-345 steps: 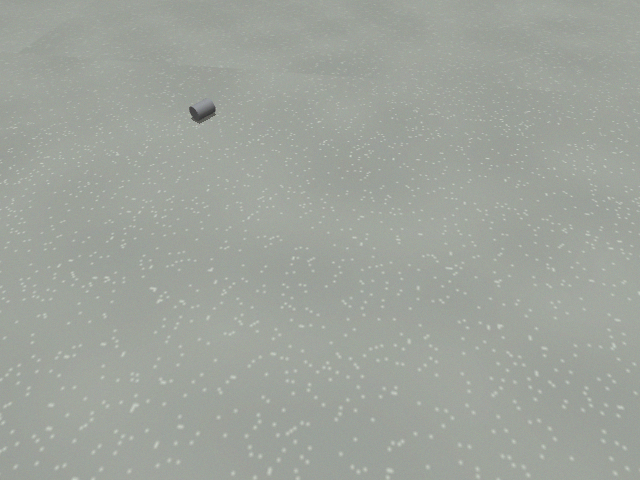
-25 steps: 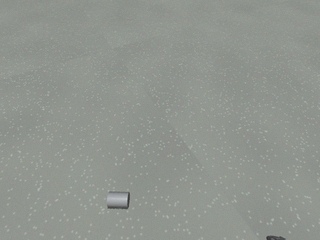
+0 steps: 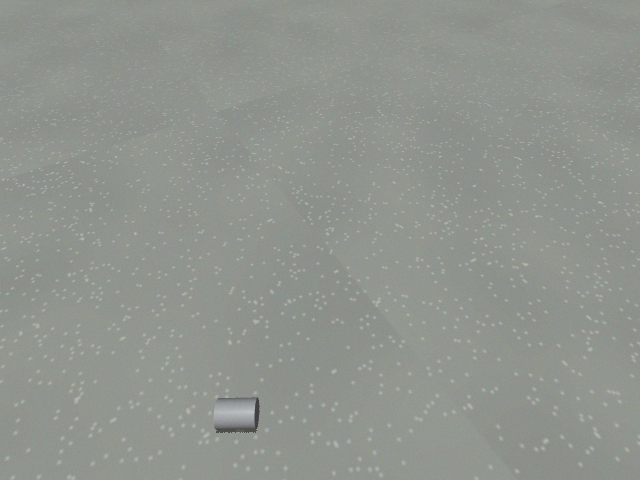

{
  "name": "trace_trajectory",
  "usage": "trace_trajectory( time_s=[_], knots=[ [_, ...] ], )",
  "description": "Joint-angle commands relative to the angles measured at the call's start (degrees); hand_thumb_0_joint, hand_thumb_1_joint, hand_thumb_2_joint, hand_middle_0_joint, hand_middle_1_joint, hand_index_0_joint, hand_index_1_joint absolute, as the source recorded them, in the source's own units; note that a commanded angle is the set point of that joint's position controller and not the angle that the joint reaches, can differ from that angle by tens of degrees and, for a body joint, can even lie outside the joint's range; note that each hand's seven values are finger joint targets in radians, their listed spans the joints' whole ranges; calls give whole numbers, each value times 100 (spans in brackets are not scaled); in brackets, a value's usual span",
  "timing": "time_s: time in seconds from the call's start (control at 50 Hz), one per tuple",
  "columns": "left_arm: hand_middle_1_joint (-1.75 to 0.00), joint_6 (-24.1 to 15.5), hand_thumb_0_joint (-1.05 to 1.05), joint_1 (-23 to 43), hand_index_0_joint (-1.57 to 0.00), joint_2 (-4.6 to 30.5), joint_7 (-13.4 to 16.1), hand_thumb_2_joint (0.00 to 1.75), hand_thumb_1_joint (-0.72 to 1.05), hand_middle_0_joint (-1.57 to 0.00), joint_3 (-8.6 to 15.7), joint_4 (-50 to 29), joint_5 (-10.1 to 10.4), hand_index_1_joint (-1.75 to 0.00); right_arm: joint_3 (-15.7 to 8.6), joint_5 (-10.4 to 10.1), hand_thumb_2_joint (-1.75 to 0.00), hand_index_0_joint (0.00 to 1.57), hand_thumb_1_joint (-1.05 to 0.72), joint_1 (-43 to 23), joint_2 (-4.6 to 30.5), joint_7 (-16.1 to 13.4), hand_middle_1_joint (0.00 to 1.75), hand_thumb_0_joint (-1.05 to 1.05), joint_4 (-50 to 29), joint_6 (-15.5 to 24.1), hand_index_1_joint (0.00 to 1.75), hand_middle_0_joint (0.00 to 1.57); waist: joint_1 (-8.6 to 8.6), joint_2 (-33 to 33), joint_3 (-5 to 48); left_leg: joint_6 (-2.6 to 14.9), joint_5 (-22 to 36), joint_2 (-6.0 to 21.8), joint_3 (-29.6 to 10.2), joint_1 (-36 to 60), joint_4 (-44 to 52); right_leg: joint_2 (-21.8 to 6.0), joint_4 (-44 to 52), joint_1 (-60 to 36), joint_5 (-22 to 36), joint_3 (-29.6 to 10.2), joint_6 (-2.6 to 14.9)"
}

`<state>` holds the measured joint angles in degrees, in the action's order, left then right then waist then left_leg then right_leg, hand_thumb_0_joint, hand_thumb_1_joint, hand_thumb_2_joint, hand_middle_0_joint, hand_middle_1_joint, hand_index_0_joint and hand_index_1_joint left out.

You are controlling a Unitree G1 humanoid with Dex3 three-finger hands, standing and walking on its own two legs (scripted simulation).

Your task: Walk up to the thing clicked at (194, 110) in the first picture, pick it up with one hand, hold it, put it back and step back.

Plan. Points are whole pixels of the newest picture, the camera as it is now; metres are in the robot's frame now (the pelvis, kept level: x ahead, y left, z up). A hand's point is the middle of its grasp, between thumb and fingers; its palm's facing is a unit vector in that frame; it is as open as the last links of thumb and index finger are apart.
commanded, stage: walk up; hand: left
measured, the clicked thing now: (237, 413) +0.43 +0.27 -0.74
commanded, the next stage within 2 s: stand in 0.22 s
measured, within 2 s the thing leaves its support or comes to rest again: neither
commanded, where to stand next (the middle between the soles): +0.10 +0.02 m, yaw +1 degrees
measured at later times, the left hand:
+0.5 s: hand out of the picture +0.11 +0.25 -0.16, palm faces -0.03 -0.94 -0.33, open 7.4 cm
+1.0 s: hand out of the picture +0.10 +0.25 -0.16, palm faces -0.02 -0.94 -0.34, open 7.4 cm
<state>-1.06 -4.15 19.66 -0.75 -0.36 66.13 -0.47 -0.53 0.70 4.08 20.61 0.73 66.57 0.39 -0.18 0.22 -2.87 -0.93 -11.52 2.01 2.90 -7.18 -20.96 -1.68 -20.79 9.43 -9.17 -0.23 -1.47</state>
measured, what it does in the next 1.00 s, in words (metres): stands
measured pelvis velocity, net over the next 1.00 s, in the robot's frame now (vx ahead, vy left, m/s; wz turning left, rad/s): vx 0.02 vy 0.00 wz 0.02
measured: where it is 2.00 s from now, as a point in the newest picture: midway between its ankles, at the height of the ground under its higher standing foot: outside the picture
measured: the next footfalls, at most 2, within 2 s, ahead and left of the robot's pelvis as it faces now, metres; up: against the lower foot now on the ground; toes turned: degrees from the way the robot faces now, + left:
none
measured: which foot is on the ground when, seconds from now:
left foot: down 0.00-1.00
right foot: down 0.00-1.00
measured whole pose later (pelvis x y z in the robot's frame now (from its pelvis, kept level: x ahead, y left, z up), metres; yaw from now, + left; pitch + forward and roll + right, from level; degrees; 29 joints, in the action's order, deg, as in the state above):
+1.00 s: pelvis +0.02 +0.00 +0.00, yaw +1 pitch -1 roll +0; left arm -0.8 -5.3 20.0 -0.2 -0.2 65.8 -0.5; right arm -0.6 0.7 4.3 19.9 0.4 66.3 0.3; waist -0.4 0.0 -2.5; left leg -1.0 -11.5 1.8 2.1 -4.6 -17.4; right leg -1.9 -17.4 6.5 -9.5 0.7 -1.6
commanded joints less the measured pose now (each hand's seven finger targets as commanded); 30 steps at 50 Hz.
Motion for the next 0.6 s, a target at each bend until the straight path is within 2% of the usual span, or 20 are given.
trace_trajectory(
  time_s=[0.0, 0.06, 0.18, 0.22, 0.28, 0.3, 0.38, 0.54, 0.58],
  knots=[
    [-30, -101, 0, 321, -20, 1260, 85, 90, 90, -20, 272, -326, 3, -30, -235, -11, -90, 20, -90, -285, 1211, -63, 30, 0, -337, 152, 30, 20, 14, -97, 373, 206, -34, 534, -539, -61, 570, -538, 453, -72, 126, -520, 198],
    [-30, -107, 0, 273, -20, 1244, 87, 90, 90, -20, 278, -333, 4, -30, -242, -23, -90, 20, -90, -248, 1187, -68, 30, 0, -348, 169, 30, 20, 13, -61, 538, 216, 329, 557, -502, 88, 493, -544, 397, -151, 375, -502, 212],
    [-30, -89, 0, 226, -20, 1229, 99, 90, 90, -20, 266, -314, 14, -30, -261, -28, -90, 20, -90, -265, 1205, -81, 30, 0, -366, 162, 30, 20, 16, -44, 521, 215, 563, 553, -482, 153, 487, -520, 351, -162, 699, -459, 183],
    [-30, -91, 0, 275, -20, 1274, 110, 90, 90, -20, 283, -352, 34, -30, -228, -17, -90, 20, -90, -292, 1130, -86, 30, 0, -361, 156, 30, 20, -1, -99, 502, 128, 767, 594, -562, 92, 581, -555, 367, -207, 716, -468, 183],
    [-30, -88, 0, 228, -20, 1235, 121, 90, 90, -20, 274, -349, 30, -30, -241, -24, -90, 20, -90, -285, 1172, -90, 30, 0, -341, 142, 30, 20, -9, -49, 567, 148, 867, 607, -549, 178, 552, -568, 403, -261, 834, -452, 170],
    [-30, -89, 0, 237, -20, 1242, 125, 90, 90, -20, 277, -340, 23, -30, -238, -21, -90, 20, -90, -252, 1162, -89, 30, 0, -331, 139, 30, 20, -26, -30, 555, 149, 710, 599, -550, 125, 586, -577, 430, -292, 711, -461, 162],
    [-30, -101, 0, 247, -20, 1260, 140, 90, 90, -20, 283, -369, 20, -30, -247, -27, -90, 20, -90, -254, 1154, -95, 30, 0, -333, 139, 30, 20, -44, -36, 723, 150, 1241, 631, -513, 318, 491, -628, 385, -398, 1228, -435, 178],
    [-30, -93, 0, 214, -20, 1259, 144, 90, 90, -20, 271, -369, 5, -30, -240, -19, -90, 20, -90, -298, 1143, -98, 30, 0, -339, 130, 30, 20, -35, -16, 566, 135, 1048, 630, -503, 276, 582, -622, 502, -334, 1032, -396, 146],
    [-30, -101, 0, 246, -20, 1267, 144, 90, 90, -20, 276, -379, 5, -30, -226, -22, -90, 20, -90, -273, 1127, -98, 30, 0, -350, 136, 30, 20, -53, 5, 574, 133, 1214, 645, -505, 287, 577, -647, 485, -403, 1208, -404, 160]
  ],
)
